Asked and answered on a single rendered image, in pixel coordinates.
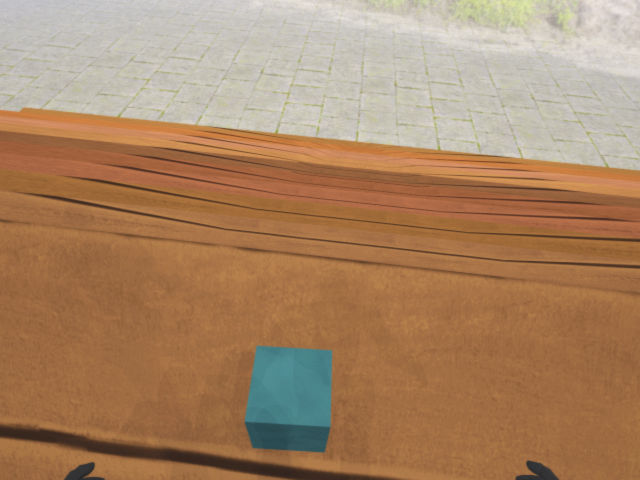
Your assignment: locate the carton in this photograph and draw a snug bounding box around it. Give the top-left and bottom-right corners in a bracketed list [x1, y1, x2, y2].
[245, 346, 332, 453]

